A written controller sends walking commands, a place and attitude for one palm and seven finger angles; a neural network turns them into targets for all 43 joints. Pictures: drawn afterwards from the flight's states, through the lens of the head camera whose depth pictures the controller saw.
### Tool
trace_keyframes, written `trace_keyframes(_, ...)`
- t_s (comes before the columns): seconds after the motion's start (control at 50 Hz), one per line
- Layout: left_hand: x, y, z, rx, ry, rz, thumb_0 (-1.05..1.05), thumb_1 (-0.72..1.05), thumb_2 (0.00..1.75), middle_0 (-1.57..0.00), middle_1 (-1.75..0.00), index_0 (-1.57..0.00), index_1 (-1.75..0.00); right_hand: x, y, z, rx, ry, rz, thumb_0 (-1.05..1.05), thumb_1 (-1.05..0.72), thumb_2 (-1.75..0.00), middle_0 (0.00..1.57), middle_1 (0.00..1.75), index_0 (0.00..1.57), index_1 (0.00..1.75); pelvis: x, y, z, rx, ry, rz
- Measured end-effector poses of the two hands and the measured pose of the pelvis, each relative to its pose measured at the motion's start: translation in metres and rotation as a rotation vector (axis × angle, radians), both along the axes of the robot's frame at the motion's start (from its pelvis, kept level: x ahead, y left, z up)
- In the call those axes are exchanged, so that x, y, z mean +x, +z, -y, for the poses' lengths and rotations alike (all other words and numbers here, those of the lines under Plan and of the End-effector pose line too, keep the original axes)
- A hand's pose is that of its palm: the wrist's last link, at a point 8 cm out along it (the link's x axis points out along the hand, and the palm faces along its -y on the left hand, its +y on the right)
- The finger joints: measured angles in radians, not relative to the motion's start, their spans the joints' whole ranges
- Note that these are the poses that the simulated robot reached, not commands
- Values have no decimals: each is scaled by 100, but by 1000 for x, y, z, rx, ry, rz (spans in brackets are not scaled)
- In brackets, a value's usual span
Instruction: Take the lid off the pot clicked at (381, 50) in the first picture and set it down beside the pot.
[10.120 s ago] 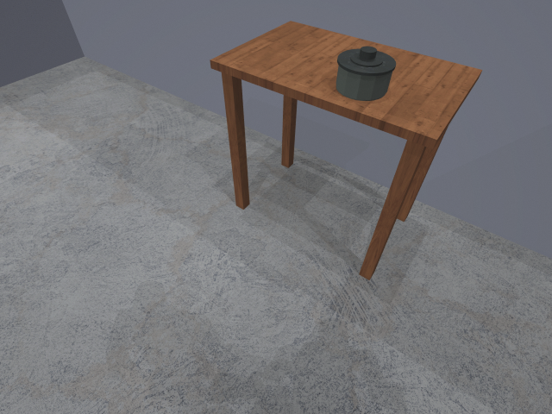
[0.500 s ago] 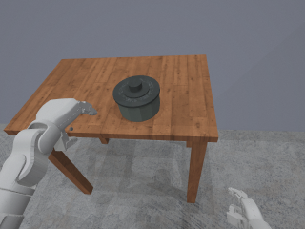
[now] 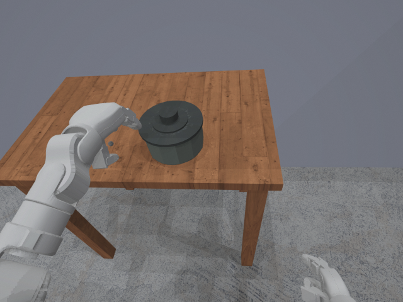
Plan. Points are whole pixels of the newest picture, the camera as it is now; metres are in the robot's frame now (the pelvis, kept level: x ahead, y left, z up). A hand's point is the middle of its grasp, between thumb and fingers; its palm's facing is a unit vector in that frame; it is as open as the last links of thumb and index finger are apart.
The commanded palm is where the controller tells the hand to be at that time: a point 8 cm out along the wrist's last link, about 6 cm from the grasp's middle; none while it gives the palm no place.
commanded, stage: move the open hand above the knob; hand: left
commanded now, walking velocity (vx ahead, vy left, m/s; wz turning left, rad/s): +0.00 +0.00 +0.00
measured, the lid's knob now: (168, 114) +0.52 +0.13 +0.08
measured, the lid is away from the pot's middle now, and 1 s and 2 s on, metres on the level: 0.00 0.00 0.00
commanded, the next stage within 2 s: lower the open fingers around the knob in 1.78 s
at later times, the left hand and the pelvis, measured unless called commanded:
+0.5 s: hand (135, 121) +0.43 +0.17 +0.15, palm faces -0.25 -0.07 -0.97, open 10.0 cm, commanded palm +0.41 +0.17 +0.21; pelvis +0.02 +0.00 +0.00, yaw +0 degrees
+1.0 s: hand (159, 101) +0.49 +0.13 +0.15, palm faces -0.30 -0.05 -0.95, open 10.0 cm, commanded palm +0.48 +0.14 +0.21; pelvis +0.03 +0.00 +0.00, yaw -1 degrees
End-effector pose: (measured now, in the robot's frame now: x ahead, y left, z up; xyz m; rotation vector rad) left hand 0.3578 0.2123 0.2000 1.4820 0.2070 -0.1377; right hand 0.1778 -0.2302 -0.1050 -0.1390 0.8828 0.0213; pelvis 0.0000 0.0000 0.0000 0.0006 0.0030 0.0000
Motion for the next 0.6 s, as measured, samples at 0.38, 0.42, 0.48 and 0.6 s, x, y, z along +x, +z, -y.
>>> trace_keyframes(0.38,44,-6,33,30,-20,-44,0,-28,142,-84,-8,-85,-9,7,-7,4,3,-27,-39,1,-91,-90,20,30,20,30,13,-2,2,3,2,-32)
trace_keyframes(0.42,48,-1,37,28,-36,-35,0,-28,142,-85,-8,-85,-9,8,-7,5,-1,-31,-38,1,-91,-90,20,30,20,30,15,-2,2,3,1,-34)
trace_keyframes(0.48,59,3,36,22,-17,-29,0,-28,142,-85,-8,-85,-9,7,-7,6,-5,-43,-46,1,-91,-90,20,30,20,30,17,-2,2,4,-1,-38)
trace_keyframes(0.6,73,-5,44,31,-4,-69,0,-28,142,-84,-8,-85,-9,-1,-11,10,-10,-64,-82,1,-91,-90,20,30,20,30,19,-2,2,3,2,-51)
